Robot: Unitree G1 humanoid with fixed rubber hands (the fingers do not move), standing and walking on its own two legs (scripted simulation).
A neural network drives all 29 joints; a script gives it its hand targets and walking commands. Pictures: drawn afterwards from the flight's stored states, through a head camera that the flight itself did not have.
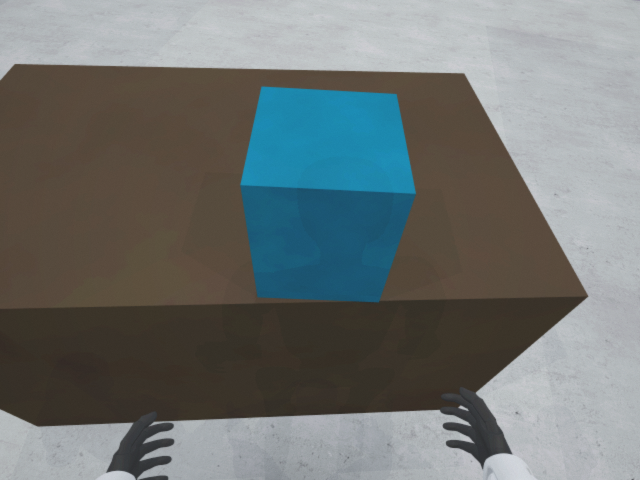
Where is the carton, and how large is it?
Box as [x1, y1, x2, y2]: [240, 87, 415, 301]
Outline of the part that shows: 261,87 240,184 257,296 378,301 415,194 396,94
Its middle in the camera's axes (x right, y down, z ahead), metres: +0.01 -0.06 +0.60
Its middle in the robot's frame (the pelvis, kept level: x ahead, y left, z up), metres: +0.49 +0.03 +0.04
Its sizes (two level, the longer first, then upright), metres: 0.210 0.200 0.250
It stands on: a pedestal, 0.70 m high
